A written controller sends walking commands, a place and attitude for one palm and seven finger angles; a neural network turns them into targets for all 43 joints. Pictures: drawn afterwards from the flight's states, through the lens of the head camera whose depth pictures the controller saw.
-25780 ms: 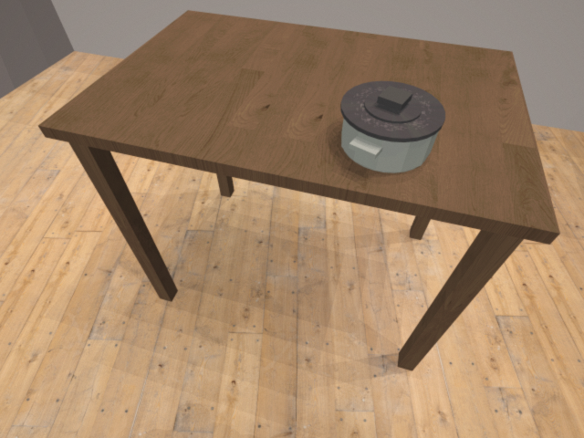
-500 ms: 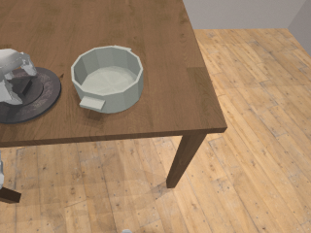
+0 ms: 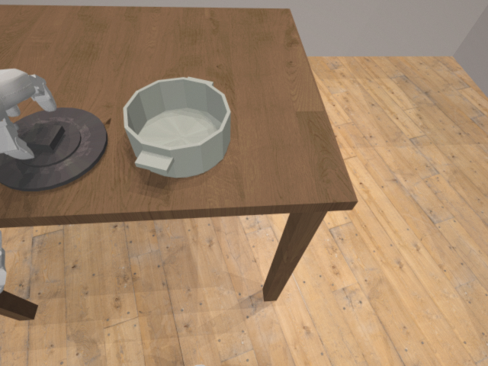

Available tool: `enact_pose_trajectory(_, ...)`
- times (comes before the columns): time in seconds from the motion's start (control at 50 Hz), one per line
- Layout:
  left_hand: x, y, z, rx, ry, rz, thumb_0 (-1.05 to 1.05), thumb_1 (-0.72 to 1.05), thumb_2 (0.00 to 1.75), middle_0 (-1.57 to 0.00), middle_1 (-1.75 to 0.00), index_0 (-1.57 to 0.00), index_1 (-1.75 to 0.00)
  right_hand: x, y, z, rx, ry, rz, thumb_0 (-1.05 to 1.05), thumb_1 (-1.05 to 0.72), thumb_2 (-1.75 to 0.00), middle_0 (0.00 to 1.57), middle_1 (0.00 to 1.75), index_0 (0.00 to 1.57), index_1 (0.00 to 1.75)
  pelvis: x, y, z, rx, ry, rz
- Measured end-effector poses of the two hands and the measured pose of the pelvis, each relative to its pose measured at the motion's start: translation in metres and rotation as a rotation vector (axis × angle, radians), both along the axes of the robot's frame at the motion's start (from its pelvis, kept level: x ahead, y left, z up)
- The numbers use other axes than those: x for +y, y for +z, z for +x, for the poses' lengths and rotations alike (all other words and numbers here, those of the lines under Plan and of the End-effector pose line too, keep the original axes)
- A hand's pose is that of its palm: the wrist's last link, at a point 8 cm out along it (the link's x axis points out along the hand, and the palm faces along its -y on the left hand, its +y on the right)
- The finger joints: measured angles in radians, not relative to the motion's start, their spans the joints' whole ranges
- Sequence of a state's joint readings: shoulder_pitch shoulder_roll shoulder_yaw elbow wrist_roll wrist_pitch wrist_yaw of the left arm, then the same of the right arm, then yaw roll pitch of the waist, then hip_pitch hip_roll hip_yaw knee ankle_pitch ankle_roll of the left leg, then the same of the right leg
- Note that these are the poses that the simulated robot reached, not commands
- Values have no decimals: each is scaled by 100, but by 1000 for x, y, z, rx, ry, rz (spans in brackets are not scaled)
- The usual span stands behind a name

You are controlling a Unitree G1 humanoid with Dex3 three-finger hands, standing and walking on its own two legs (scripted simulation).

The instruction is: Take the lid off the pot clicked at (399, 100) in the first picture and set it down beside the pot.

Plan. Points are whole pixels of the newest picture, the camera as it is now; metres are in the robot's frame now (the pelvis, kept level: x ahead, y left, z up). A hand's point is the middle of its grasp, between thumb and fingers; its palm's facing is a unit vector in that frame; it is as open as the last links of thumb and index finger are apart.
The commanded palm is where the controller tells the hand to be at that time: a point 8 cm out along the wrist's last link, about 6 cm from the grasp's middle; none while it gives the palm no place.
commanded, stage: raise the empty hand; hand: left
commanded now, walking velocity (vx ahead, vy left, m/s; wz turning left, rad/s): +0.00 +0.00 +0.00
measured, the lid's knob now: (44, 136) +0.48 +0.34 +0.08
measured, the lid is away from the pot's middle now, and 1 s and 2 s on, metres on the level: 0.23 0.23 0.23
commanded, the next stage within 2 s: draw the hand back to the body in 1.02 s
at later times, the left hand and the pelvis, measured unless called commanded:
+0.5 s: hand (2, 93) +0.46 +0.33 +0.19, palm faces -0.32 -0.09 -0.94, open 11.0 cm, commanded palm +0.46 +0.33 +0.25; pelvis +0.00 +0.00 +0.01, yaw +0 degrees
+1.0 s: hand out of the picture +0.46 +0.35 +0.23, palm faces -0.26 -0.12 -0.96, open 11.0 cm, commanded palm +0.46 +0.34 +0.30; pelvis +0.01 +0.00 +0.01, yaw +1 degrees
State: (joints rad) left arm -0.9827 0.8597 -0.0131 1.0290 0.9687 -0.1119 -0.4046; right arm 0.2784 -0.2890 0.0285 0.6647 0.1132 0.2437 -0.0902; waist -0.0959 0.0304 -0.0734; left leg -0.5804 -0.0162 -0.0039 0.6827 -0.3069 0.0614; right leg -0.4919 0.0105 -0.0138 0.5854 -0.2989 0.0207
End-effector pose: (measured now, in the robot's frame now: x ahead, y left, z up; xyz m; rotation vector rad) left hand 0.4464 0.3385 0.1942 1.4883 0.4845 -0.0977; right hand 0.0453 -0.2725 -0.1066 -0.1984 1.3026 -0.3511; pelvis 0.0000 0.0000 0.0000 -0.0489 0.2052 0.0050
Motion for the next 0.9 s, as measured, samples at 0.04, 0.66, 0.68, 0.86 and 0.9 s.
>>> enact_pose_trajectory(0.04,-1,7,0,-13,-5,4,0,-9,83,-45,-69,-45,-70,1,0,0,-3,0,3,1,-90,-89,20,30,20,30,1,1,0,-4,2,0)
enact_pose_trajectory(0.66,-4,67,12,-52,62,6,0,-10,83,-45,-70,-45,-70,2,4,9,-18,7,31,1,-91,-89,20,30,20,30,-2,8,6,-28,2,10)
enact_pose_trajectory(0.68,-3,69,12,-53,66,11,0,-10,83,-45,-70,-45,-70,1,5,10,-17,8,31,1,-91,-89,20,30,20,30,-2,8,6,-27,2,10)
enact_pose_trajectory(0.86,1,86,14,-78,90,17,0,-10,83,-45,-70,-45,-70,1,5,21,-23,23,43,1,-91,-89,20,30,20,30,-3,9,10,-24,6,11)
enact_pose_trajectory(0.9,2,91,13,-87,96,18,0,-10,83,-45,-70,-45,-70,2,5,23,-27,26,48,1,-91,-89,20,30,20,30,-3,9,11,-24,7,11)
